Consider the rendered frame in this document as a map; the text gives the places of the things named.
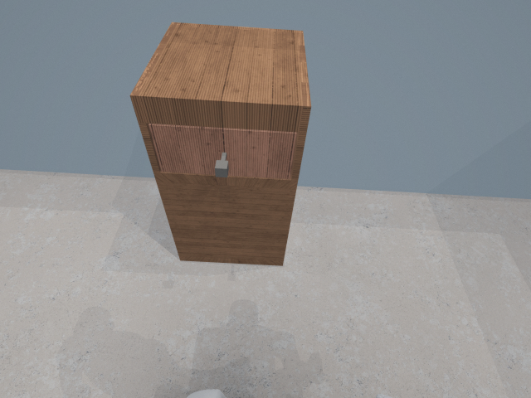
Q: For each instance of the cabinet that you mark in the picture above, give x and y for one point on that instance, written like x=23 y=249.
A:
x=236 y=78

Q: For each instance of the handle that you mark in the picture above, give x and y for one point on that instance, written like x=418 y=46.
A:
x=222 y=168

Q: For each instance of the drawer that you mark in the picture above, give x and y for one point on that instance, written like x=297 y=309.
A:
x=250 y=153

